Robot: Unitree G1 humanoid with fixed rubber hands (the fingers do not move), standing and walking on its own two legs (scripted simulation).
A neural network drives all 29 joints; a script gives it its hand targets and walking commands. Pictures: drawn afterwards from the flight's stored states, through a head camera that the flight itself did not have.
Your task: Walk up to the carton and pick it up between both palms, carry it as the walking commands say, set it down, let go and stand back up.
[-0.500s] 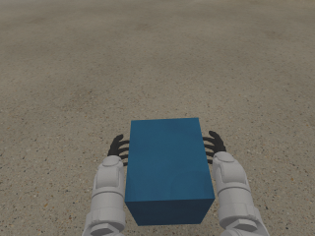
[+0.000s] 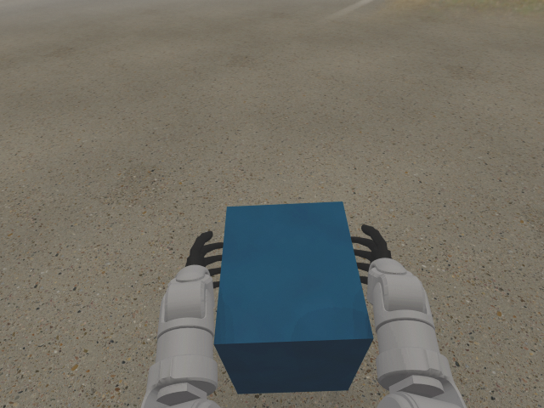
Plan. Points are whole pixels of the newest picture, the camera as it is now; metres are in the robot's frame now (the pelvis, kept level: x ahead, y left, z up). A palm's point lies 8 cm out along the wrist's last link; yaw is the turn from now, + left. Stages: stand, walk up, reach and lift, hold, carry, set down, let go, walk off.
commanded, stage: reach and lift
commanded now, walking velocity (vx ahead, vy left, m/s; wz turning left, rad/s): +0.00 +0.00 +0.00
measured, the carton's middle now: (288, 300) +0.31 +0.01 -0.02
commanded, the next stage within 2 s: hold in 0.74 s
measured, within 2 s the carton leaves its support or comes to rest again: neither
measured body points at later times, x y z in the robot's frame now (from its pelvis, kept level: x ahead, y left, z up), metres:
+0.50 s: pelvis +0.01 +0.01 +0.00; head -0.05 +0.02 +0.45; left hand +0.32 +0.15 +0.05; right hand +0.32 -0.13 +0.06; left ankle +0.03 +0.12 -0.74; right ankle +0.03 -0.11 -0.74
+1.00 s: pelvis +0.00 +0.01 +0.00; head -0.06 +0.02 +0.45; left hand +0.31 +0.15 +0.05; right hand +0.31 -0.13 +0.06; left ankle +0.03 +0.12 -0.74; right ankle +0.03 -0.11 -0.74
